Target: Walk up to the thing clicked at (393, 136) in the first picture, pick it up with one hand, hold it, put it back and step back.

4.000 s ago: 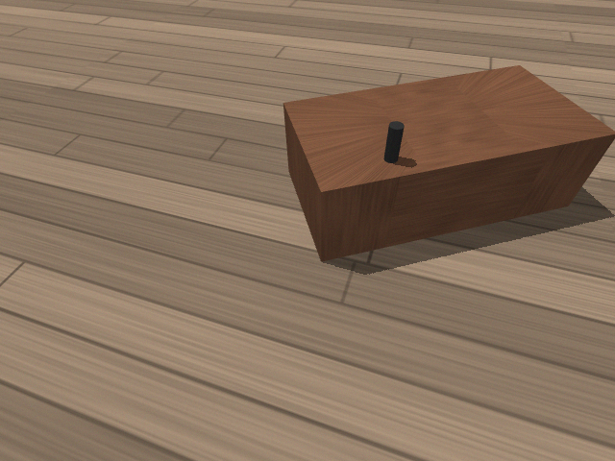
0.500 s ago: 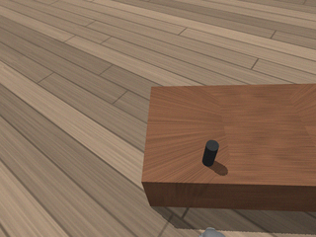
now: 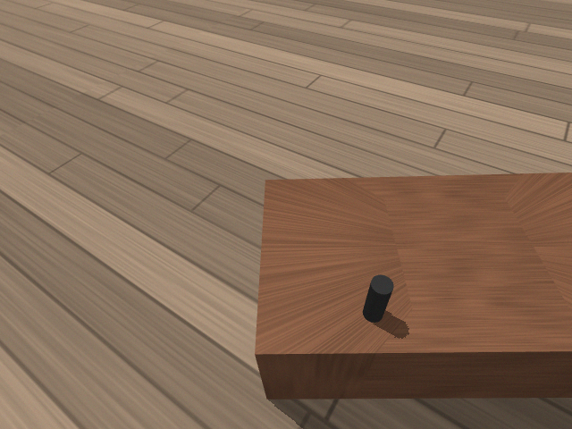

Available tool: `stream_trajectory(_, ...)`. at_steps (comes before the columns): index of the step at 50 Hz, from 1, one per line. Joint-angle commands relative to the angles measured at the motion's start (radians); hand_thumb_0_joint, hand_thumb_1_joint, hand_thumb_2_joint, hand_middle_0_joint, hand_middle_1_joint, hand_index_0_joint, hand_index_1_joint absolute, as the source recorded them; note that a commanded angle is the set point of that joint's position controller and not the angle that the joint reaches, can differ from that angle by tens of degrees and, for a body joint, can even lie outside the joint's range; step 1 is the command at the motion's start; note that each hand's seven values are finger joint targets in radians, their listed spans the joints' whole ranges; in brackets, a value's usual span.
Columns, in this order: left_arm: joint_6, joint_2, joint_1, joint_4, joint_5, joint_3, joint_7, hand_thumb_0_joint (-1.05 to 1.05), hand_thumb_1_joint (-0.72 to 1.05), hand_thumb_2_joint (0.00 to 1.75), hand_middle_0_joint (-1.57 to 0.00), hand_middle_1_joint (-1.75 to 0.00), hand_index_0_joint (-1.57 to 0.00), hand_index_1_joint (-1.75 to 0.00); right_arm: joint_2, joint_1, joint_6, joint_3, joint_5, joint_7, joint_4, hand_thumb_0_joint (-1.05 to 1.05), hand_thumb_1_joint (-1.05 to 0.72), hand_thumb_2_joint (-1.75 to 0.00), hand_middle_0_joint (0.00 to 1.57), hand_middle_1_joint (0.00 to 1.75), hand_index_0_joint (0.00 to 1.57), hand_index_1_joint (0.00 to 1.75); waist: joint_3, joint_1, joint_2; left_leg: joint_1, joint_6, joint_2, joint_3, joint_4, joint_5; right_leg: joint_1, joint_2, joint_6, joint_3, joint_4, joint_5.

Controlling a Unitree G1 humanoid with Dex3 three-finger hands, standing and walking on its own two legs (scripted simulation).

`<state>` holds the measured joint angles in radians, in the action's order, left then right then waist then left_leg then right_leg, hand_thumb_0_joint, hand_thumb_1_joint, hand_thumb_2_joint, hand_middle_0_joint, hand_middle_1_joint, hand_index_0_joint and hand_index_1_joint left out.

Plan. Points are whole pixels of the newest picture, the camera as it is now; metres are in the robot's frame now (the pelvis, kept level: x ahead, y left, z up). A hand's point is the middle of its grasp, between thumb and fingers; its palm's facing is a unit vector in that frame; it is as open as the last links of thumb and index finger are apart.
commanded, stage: walk up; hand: right
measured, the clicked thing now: (377, 299) +0.47 -0.18 -0.30
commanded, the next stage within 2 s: stand in 1.76 s
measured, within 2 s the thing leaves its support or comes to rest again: neither
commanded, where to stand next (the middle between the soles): +0.06 +0.00 m, yaw -1 degrees
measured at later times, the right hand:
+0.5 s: hand out of the picture +0.09 -0.28 -0.15, palm faces +0.03 +0.93 -0.37, open 7.4 cm
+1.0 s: hand out of the picture +0.07 -0.25 -0.14, palm faces +0.04 +0.93 -0.35, open 7.4 cm
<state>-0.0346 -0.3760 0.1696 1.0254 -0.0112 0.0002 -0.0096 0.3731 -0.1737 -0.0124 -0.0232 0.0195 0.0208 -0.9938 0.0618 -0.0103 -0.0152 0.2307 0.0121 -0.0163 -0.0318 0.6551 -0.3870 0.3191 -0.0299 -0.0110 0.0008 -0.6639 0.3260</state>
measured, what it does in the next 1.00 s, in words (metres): stands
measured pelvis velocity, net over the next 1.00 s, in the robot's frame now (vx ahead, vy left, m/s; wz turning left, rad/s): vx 0.02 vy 0.01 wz -0.07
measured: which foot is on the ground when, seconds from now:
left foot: down 0.00-1.00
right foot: down 0.00-1.00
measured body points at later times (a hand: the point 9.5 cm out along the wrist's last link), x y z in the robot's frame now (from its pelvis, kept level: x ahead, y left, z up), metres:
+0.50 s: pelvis +0.02 +0.00 +0.00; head +0.03 -0.01 +0.45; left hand +0.12 +0.31 -0.12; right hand +0.09 -0.32 -0.12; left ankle -0.02 +0.12 -0.72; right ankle +0.03 -0.14 -0.72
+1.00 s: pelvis +0.02 +0.01 +0.01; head +0.05 +0.01 +0.46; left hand +0.14 +0.32 -0.12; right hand +0.07 -0.30 -0.12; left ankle -0.02 +0.12 -0.72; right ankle +0.04 -0.12 -0.72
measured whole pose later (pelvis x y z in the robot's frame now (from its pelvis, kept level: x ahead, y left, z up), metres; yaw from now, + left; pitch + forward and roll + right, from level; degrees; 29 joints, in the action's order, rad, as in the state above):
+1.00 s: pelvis +0.02 +0.01 +0.01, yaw -4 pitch -3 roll +0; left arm -0.02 -0.39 0.10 1.06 -0.01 0.00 0.00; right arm 0.36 -0.15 -0.01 -0.04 0.02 0.02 -1.07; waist 0.10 -0.01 0.02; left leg 0.10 0.03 0.00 -0.07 0.51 -0.36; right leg 0.25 -0.02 -0.01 0.01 -0.56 0.28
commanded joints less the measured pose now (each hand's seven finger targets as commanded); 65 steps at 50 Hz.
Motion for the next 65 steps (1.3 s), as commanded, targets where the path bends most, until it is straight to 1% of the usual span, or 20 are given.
stream_trajectory(1,-0.042,-0.228,-0.013,-0.048,0.006,-0.058,0.016,0.0,0.9,0.9,-0.2,-0.3,-0.2,-0.3,0.241,0.06,-0.028,-0.054,-0.008,-0.019,0.062,0.0,-0.9,-0.9,0.2,0.3,0.2,0.3,-0.054,-0.01,-0.013,0.043,0.086,-0.126,0.118,-0.166,0.255,-0.115,-0.046,-0.049,0.069,0.121,-0.263)
stream_trajectory(2,-0.047,-0.239,0.005,-0.041,0.012,-0.063,0.019,0.0,0.9,0.9,-0.2,-0.3,-0.2,-0.3,0.229,0.058,-0.029,-0.05,-0.012,-0.021,0.058,0.0,-0.9,-0.9,0.2,0.3,0.2,0.3,-0.072,-0.012,-0.007,0.052,0.059,-0.086,0.073,-0.11,0.297,-0.158,-0.084,-0.07,0.116,0.127,-0.383)
stream_trajectory(5,-0.045,-0.277,-0.03,-0.043,0.012,-0.066,0.024,0.0,0.9,0.9,-0.2,-0.3,-0.2,-0.3,0.206,0.03,-0.024,-0.046,-0.01,-0.022,0.039,0.0,-0.9,-0.9,0.2,0.3,0.2,0.3,-0.08,0.015,0.044,0.051,0.032,-0.051,0.039,-0.072,0.169,-0.151,-0.179,-0.132,0.24,0.164,-0.372)
stream_trajectory(11,-0.031,-0.221,-0.079,-0.05,0.009,-0.046,0.024,0.0,0.9,0.9,-0.2,-0.3,-0.2,-0.3,0.242,0.051,-0.027,-0.064,-0.015,-0.02,0.019,0.0,-0.9,-0.9,0.2,0.3,0.2,0.3,-0.107,0.015,0.025,-0.092,0.101,-0.144,0.125,-0.201,0.297,-0.071,-0.044,-0.041,0.041,0.059,-0.334)
stream_trajectory(16,-0.028,-0.228,-0.07,-0.036,0.006,-0.048,0.025,0.0,0.9,0.9,-0.2,-0.3,-0.2,-0.3,0.24,0.093,-0.014,-0.064,-0.012,-0.021,0.023,0.0,-0.9,-0.9,0.2,0.3,0.2,0.3,-0.064,0.003,-0.017,-0.023,0.092,-0.131,0.084,-0.194,0.193,-0.104,-0.036,-0.047,0.05,0.083,-0.29)
stream_trajectory(23,-0.031,-0.287,-0.076,-0.035,0.002,-0.058,0.03,0.0,0.9,0.9,-0.2,-0.3,-0.2,-0.3,0.195,0.071,-0.01,-0.051,-0.01,-0.015,0.01,0.0,-0.9,-0.9,0.2,0.3,0.2,0.3,-0.089,0.022,0.08,0.0,0.033,-0.04,0.03,-0.103,0.099,-0.134,-0.186,-0.137,0.287,0.205,-0.319)
stream_trajectory(27,-0.02,-0.212,-0.124,-0.049,0.012,-0.041,0.027,0.0,0.9,0.9,-0.2,-0.3,-0.2,-0.3,0.248,0.055,-0.024,-0.067,-0.01,-0.018,-0.015,0.0,-0.9,-0.9,0.2,0.3,0.2,0.3,-0.097,0.025,-0.003,-0.163,0.101,-0.161,0.126,-0.247,0.332,-0.023,-0.026,-0.029,0.047,0.042,-0.351)
stream_trajectory(30,-0.016,-0.208,-0.118,-0.038,0.006,-0.041,0.026,0.0,0.9,0.9,-0.2,-0.3,-0.2,-0.3,0.262,0.076,-0.016,-0.071,-0.011,-0.021,-0.005,0.0,-0.9,-0.9,0.2,0.3,0.2,0.3,-0.062,0.021,-0.031,-0.158,0.13,-0.188,0.114,-0.233,0.39,-0.014,-0.005,-0.017,0.011,0.062,-0.237)
stream_trajectory(34,-0.021,-0.222,-0.063,-0.02,0.006,-0.049,0.027,0.0,0.9,0.9,-0.2,-0.3,-0.2,-0.3,0.234,0.112,-0.004,-0.067,-0.016,-0.022,0.012,0.0,-0.9,-0.9,0.2,0.3,0.2,0.3,-0.078,-0.001,-0.028,-0.044,0.075,-0.114,0.025,-0.179,0.224,-0.164,-0.04,-0.053,0.064,0.119,-0.339)
stream_trajectory(39,-0.02,-0.306,-0.052,-0.025,-0.002,-0.069,0.035,0.0,0.9,0.9,-0.2,-0.3,-0.2,-0.3,0.178,0.089,0.004,-0.053,-0.011,-0.017,0.011,0.0,-0.9,-0.9,0.2,0.3,0.2,0.3,-0.074,0.001,0.143,0.058,0.022,0.01,0.012,-0.023,-0.091,-0.176,-0.255,-0.21,0.394,0.287,-0.234)
stream_trajectory(41,-0.014,-0.279,-0.119,-0.048,-0.004,-0.061,0.031,0.0,0.9,0.9,-0.2,-0.3,-0.2,-0.3,0.175,0.021,-0.007,-0.053,-0.008,-0.016,-0.018,0.0,-0.9,-0.9,0.2,0.3,0.2,0.3,-0.075,0.043,0.153,-0.036,0.031,-0.021,0.037,-0.174,0.02,-0.111,-0.218,-0.155,0.307,0.254,-0.274)
stream_trajectory(43,-0.007,-0.188,-0.196,-0.075,0.013,-0.039,0.025,0.0,0.9,0.9,-0.2,-0.3,-0.2,-0.3,0.24,-0.027,-0.027,-0.069,-0.004,-0.021,-0.046,0.0,-0.9,-0.9,0.2,0.3,0.2,0.3,-0.079,0.071,0.021,-0.165,0.071,-0.153,0.192,-0.345,0.28,-0.001,-0.048,-0.02,0.099,0.052,-0.316)
stream_trajectory(44,-0.001,-0.178,-0.178,-0.065,0.013,-0.041,0.026,0.0,0.9,0.9,-0.2,-0.3,-0.2,-0.3,0.274,0.011,-0.03,-0.078,-0.005,-0.022,-0.04,0.0,-0.9,-0.9,0.2,0.3,0.2,0.3,-0.049,0.04,-0.011,-0.219,0.128,-0.229,0.256,-0.345,0.386,0.069,0.023,0.005,0.018,0.02,-0.159)
stream_trajectory(45,0.001,-0.184,-0.16,-0.051,0.009,-0.042,0.028,0.0,0.9,0.9,-0.2,-0.3,-0.2,-0.3,0.276,0.036,-0.032,-0.076,-0.007,-0.021,-0.028,0.0,-0.9,-0.9,0.2,0.3,0.2,0.3,-0.042,0.026,-0.02,-0.226,0.174,-0.274,0.264,-0.316,0.481,0.068,0.018,0.009,0.004,0.016,0.003)
stream_trajectory(47,-0.005,-0.183,-0.151,-0.045,0.004,-0.043,0.025,0.0,0.9,0.9,-0.2,-0.3,-0.2,-0.3,0.256,0.057,-0.025,-0.074,0.0,-0.022,-0.017,0.0,-0.9,-0.9,0.2,0.3,0.2,0.3,-0.022,0.016,-0.06,-0.22,0.163,-0.247,0.198,-0.283,0.595,0.047,0.002,-0.006,0.001,0.096,0.085)
stream_trajectory(51,-0.021,-0.204,-0.054,-0.005,0.008,-0.054,0.026,0.0,0.9,0.9,-0.2,-0.3,-0.2,-0.3,0.207,0.106,-0.016,-0.054,-0.024,-0.029,0.011,0.0,-0.9,-0.9,0.2,0.3,0.2,0.3,-0.131,-0.019,-0.038,-0.055,0.028,-0.086,0.019,-0.139,0.572,-0.312,-0.088,-0.061,0.091,0.196,-0.582)
stream_trajectory(54,-0.012,-0.265,-0.1,-0.021,0.003,-0.064,0.026,0.0,0.9,0.9,-0.2,-0.3,-0.2,-0.3,0.174,0.047,-0.008,-0.048,-0.017,-0.031,-0.007,0.0,-0.9,-0.9,0.2,0.3,0.2,0.3,-0.129,0.011,0.065,-0.038,0.01,-0.033,0.033,-0.152,0.147,-0.247,-0.224,-0.159,0.26,0.233,-0.403)
stream_trajectory(58,0.0,-0.18,-0.164,-0.03,0.008,-0.038,0.019,0.0,0.9,0.9,-0.2,-0.3,-0.2,-0.3,0.224,0.06,-0.026,-0.06,-0.011,-0.027,-0.035,0.0,-0.9,-0.9,0.2,0.3,0.2,0.3,-0.098,0.021,0.022,-0.176,0.07,-0.145,0.134,-0.309,0.386,-0.106,-0.051,-0.03,0.038,0.152,-0.361)
stream_trajectory(61,-0.003,-0.19,-0.151,-0.012,0.004,-0.043,0.019,0.0,0.9,0.9,-0.2,-0.3,-0.2,-0.3,0.22,0.083,-0.023,-0.056,-0.019,-0.029,-0.026,0.0,-0.9,-0.9,0.2,0.3,0.2,0.3,-0.108,0.014,0.023,-0.184,0.06,-0.127,0.067,-0.259,0.531,-0.175,-0.064,-0.028,0.037,0.197,-0.426)
stream_trajectory(65,-0.001,-0.187,-0.162,-0.006,0.008,-0.042,0.021,0.0,0.9,0.9,-0.2,-0.3,-0.2,-0.3,0.205,0.084,-0.017,-0.054,-0.018,-0.032,-0.032,0.0,-0.9,-0.9,0.2,0.3,0.2,0.3,-0.109,0.016,0.003,-0.145,0.03,-0.099,0.041,-0.289,0.469,-0.225,-0.082,-0.038,0.055,0.204,-0.461)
